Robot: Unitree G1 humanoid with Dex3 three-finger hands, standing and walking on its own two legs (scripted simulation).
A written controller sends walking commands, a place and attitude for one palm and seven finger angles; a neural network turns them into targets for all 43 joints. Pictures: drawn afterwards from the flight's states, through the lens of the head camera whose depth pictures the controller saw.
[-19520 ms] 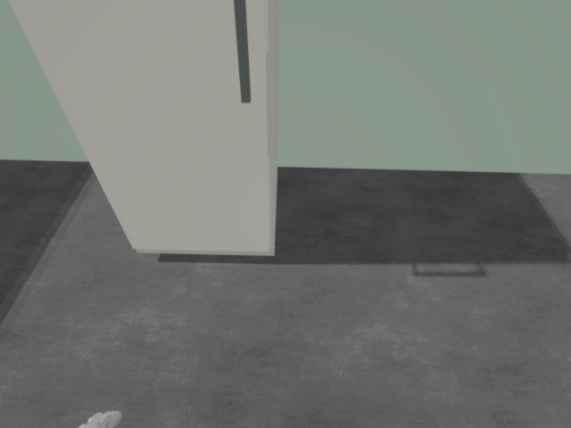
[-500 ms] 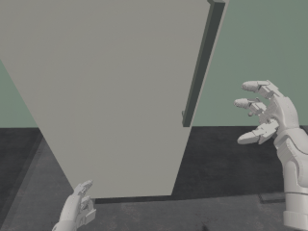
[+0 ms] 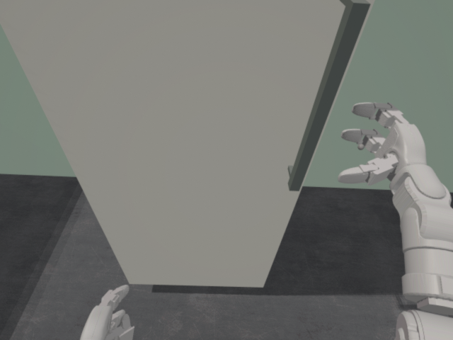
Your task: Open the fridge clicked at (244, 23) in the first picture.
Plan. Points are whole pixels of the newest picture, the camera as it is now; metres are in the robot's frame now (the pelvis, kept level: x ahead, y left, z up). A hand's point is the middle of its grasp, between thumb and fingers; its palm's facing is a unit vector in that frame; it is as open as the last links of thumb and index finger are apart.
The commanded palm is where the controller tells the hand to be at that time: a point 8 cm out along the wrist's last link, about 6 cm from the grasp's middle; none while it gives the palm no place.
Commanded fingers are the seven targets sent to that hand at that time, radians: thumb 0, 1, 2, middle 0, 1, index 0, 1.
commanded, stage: move the hooked fingers beside the handle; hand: right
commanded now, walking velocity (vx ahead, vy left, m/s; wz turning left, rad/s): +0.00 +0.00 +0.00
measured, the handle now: (314, 112) +0.46 -0.11 +0.21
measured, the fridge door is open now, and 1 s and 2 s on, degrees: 0 0 0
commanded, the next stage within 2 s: none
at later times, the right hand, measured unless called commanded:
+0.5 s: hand (359, 148) +0.39 -0.18 +0.19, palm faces -0.01 +1.00 -0.01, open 14.0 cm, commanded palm +0.36 -0.23 +0.19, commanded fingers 0.00 0.50 -0.30 0.30 1.20 0.30 1.20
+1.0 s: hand (361, 157) +0.38 -0.18 +0.18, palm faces +0.00 +1.00 -0.01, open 14.0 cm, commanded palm +0.36 -0.23 +0.20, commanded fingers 0.00 0.50 -0.30 0.30 1.20 0.30 1.20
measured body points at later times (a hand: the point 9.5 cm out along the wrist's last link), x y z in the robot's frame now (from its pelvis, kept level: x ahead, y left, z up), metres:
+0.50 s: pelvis +0.00 +0.01 +0.00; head -0.01 +0.02 +0.45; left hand +0.16 +0.25 -0.09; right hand +0.38 -0.23 +0.19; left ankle -0.02 +0.07 -0.74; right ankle +0.01 -0.09 -0.74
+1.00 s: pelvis -0.01 +0.00 +0.00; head -0.02 +0.01 +0.45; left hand +0.14 +0.24 -0.09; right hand +0.38 -0.24 +0.18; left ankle -0.02 +0.07 -0.74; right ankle +0.01 -0.09 -0.74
